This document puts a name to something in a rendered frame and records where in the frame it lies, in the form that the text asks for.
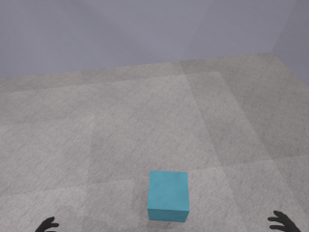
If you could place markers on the carton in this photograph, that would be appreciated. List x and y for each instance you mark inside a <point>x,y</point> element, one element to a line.
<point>168,196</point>

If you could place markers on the robot left hand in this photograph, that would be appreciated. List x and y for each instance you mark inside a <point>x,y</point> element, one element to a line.
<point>46,224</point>

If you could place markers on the robot right hand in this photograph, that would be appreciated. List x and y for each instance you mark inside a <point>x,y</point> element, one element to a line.
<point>282,218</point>

